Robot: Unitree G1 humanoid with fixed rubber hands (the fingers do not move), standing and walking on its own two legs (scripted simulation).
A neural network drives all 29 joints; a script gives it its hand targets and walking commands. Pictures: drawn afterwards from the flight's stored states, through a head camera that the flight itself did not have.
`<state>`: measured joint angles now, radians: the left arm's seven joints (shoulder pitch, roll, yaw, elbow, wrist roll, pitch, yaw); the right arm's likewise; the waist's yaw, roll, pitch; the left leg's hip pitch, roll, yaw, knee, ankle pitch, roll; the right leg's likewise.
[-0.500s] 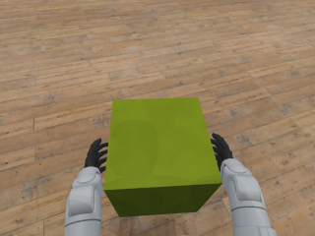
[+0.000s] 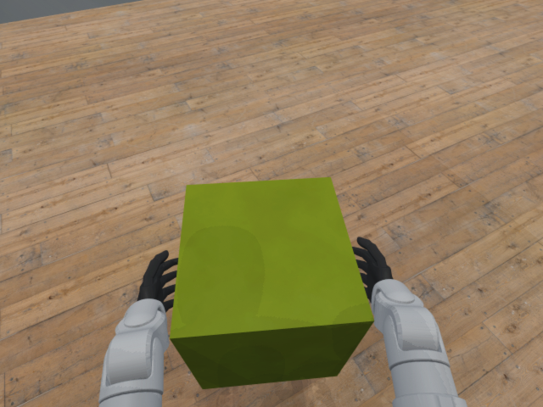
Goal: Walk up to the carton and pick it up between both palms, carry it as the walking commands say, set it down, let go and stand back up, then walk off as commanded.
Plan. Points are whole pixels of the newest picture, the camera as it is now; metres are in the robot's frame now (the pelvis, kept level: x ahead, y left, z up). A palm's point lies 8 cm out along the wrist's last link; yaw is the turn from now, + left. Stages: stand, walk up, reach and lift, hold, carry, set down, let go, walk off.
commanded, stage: carry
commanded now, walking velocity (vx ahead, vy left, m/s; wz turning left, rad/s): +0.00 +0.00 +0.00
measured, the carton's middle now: (265, 285) +0.32 +0.02 -0.06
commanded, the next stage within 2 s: none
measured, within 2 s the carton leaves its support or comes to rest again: neither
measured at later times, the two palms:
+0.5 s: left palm (199, 116) +0.72 +0.16 +0.02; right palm (341, 132) +0.68 -0.17 -0.01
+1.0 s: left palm (203, 10) +1.09 +0.17 +0.12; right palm (315, 8) +1.15 -0.16 +0.10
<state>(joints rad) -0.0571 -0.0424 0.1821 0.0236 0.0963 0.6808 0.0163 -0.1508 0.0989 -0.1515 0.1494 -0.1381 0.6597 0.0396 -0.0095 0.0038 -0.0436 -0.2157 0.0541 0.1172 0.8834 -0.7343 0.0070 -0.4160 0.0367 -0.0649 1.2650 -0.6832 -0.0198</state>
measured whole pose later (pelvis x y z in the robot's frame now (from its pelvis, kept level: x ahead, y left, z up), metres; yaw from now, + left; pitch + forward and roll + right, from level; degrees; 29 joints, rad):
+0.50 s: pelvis +0.43 +0.00 +0.00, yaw -4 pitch +6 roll -1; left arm -0.09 -0.06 0.20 0.00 0.06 0.65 -0.03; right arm -0.03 0.11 -0.12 -0.02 -0.16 0.64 -0.01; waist -0.01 0.09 -0.01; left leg -0.37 -0.03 0.11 0.94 -0.69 0.09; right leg -0.61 0.09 0.04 1.70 -0.80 -0.04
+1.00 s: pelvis +0.88 -0.04 +0.03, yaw +2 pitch +5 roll +2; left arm 0.10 -0.14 0.20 -0.50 -0.03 0.89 0.06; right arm 0.06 0.13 -0.09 -0.39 -0.02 0.85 -0.01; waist 0.10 -0.02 -0.06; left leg -0.67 -0.02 0.11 0.68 -0.25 0.00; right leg -0.03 0.06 -0.11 0.49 -0.41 -0.10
